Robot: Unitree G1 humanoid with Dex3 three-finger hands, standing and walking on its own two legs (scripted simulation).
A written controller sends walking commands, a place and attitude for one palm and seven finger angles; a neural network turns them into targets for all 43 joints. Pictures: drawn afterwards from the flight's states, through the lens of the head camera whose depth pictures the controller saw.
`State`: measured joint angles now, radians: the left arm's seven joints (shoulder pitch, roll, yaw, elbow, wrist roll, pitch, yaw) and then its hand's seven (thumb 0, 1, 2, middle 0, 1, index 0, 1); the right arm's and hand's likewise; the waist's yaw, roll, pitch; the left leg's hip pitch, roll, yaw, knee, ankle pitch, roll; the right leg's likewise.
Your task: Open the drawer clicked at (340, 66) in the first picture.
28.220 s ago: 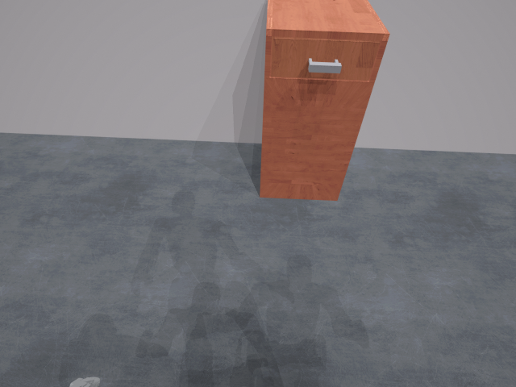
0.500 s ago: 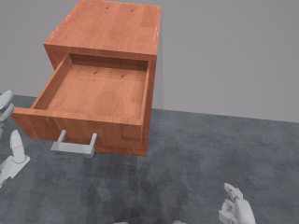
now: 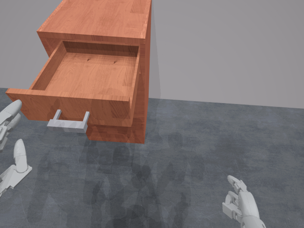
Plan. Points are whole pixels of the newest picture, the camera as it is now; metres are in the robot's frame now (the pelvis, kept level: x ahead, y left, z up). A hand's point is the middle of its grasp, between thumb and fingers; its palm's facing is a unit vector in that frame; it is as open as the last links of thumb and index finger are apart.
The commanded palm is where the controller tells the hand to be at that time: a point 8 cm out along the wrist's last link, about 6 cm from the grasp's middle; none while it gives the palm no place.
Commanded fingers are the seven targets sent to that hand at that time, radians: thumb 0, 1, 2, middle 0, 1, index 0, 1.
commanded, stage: stop stepping back and stand still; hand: left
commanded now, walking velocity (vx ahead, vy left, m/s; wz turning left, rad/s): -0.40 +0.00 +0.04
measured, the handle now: (70, 119) +0.42 +0.29 -0.02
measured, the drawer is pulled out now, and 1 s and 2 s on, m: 0.30 0.30 0.30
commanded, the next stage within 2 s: let the arm hang, fingers relaxed in 1.86 s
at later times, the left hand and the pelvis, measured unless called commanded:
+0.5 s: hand out of the picture +0.06 +0.20 +0.16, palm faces +0.42 -0.80 -0.43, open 7.4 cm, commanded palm -0.01 +0.24 +0.18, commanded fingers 0.00 0.90 0.90 -0.20 -0.30 -0.20 -0.30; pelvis -0.12 -0.04 +0.00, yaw +3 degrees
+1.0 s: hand out of the picture +0.04 +0.22 +0.16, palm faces +0.49 -0.75 -0.44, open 7.4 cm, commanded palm -0.02 +0.25 +0.18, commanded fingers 0.00 0.90 0.90 -0.20 -0.30 -0.20 -0.30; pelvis -0.12 -0.04 -0.01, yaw +5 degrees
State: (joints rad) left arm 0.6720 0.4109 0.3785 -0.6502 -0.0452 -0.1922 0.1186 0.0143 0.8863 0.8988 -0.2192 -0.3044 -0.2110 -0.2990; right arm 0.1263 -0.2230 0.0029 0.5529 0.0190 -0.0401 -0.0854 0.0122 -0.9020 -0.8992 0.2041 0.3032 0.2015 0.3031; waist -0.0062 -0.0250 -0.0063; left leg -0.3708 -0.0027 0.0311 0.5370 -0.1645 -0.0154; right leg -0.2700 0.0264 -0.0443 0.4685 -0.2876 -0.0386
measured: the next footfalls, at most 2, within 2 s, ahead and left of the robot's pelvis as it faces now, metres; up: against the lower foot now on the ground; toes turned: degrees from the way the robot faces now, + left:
left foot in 0.54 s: -0.09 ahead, +0.11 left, +0.00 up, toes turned +8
